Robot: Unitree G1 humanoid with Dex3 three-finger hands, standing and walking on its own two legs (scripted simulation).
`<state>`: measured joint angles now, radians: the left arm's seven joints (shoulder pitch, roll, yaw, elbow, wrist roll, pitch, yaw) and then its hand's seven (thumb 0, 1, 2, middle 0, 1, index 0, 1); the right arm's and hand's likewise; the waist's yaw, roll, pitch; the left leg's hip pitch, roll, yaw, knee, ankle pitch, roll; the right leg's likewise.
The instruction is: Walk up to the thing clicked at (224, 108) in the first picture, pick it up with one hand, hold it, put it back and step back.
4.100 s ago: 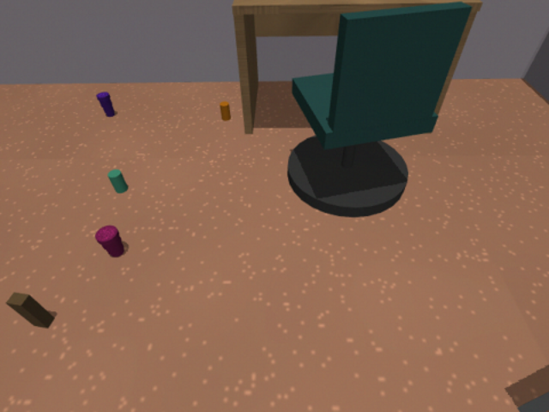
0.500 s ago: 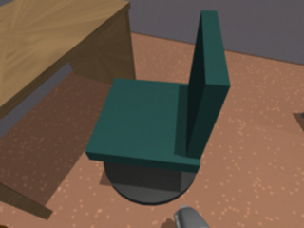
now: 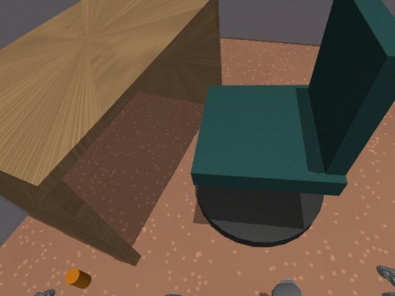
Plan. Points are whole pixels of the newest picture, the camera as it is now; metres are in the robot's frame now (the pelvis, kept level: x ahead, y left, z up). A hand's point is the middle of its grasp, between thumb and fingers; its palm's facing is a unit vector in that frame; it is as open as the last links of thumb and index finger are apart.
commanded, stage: walk up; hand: left
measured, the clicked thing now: (78, 278) +0.30 +0.65 -0.66
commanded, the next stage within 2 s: none
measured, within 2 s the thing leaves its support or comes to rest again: neither
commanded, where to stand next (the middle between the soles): -0.14 +0.50 m, yaw -13 degrees
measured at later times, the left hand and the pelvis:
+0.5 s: hand out of the picture -0.04 +0.48 -0.08, palm faces -0.06 -0.81 -0.59, open 7.4 cm; pelvis -0.11 +0.18 +0.02, yaw -3 degrees
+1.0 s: hand out of the picture -0.12 +0.69 -0.11, palm faces -0.16 -0.86 -0.49, open 7.4 cm; pelvis -0.21 +0.41 +0.03, yaw -7 degrees
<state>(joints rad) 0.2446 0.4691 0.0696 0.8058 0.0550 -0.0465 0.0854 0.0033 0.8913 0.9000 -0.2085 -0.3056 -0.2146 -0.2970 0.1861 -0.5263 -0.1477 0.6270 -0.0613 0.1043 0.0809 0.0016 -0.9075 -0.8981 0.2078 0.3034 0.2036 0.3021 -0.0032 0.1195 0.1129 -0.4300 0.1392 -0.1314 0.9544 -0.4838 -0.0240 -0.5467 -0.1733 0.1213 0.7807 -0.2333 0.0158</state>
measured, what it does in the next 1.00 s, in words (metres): steps to the left: right foot, then left foot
